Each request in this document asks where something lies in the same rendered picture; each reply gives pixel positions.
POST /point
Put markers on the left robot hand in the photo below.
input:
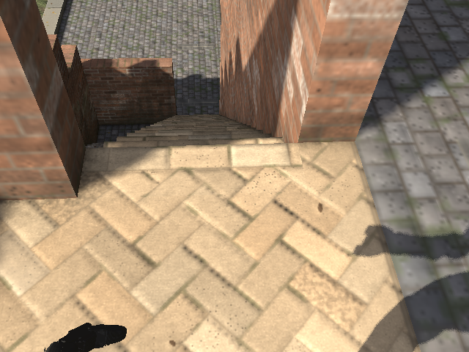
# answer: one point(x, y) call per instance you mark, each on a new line
point(87, 337)

